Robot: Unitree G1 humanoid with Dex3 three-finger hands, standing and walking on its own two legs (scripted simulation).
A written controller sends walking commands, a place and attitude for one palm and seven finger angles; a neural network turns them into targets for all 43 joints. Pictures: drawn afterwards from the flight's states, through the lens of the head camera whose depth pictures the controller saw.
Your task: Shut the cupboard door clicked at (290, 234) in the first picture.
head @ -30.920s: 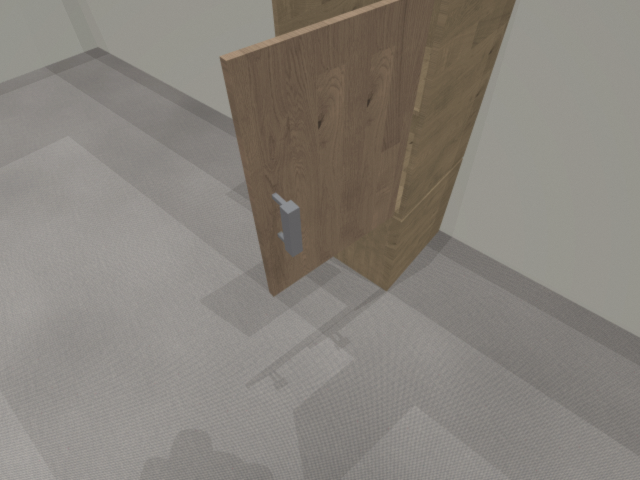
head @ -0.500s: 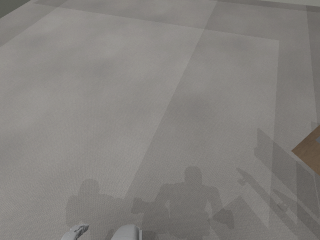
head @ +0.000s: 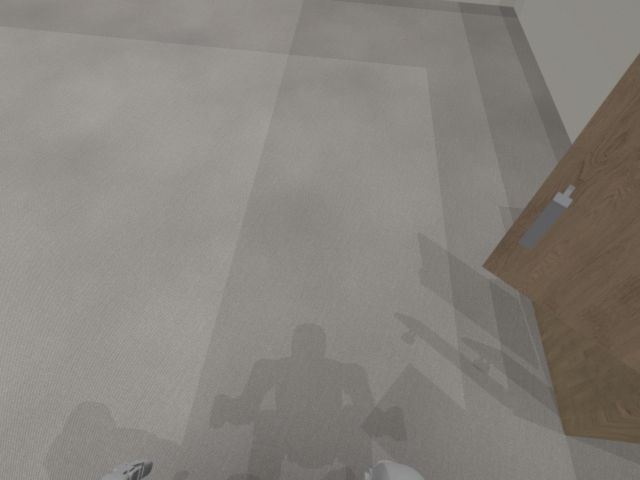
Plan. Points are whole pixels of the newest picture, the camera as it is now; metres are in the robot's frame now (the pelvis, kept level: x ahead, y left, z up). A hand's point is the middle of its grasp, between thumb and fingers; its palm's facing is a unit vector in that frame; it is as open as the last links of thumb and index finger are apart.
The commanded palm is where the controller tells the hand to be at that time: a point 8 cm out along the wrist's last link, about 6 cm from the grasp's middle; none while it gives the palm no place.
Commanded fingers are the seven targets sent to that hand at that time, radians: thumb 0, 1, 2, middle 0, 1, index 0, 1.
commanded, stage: turn to face it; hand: left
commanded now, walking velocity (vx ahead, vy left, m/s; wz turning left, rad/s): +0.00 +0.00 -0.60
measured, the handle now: (548, 216) +0.59 -0.39 -0.08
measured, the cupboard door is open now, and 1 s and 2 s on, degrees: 52 52 52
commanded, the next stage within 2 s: take the last steps up to it in 1.02 s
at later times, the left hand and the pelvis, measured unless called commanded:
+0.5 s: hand (223, 462) +0.15 +0.15 -0.17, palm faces -0.24 -0.95 -0.21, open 7.4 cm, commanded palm none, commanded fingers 0.00 0.90 0.90 -0.20 -0.30 -0.20 -0.30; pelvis +0.03 -0.03 +0.00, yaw -16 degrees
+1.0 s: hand (299, 397) +0.24 +0.05 -0.15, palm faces -0.52 -0.81 -0.28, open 7.4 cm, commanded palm none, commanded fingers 0.00 0.90 0.90 -0.20 -0.30 -0.20 -0.30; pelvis +0.04 -0.06 -0.01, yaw -31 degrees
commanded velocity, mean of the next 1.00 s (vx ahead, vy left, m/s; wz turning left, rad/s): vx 0.00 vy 0.00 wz -0.49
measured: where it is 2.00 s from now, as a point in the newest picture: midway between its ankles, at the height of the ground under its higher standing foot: outside the picture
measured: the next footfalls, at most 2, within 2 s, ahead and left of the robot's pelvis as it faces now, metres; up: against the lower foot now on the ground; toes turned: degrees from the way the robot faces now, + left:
right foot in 0.10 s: +0.03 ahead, -0.14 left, +0.00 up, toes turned -8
left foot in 0.52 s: +0.12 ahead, +0.08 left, +0.00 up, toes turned -16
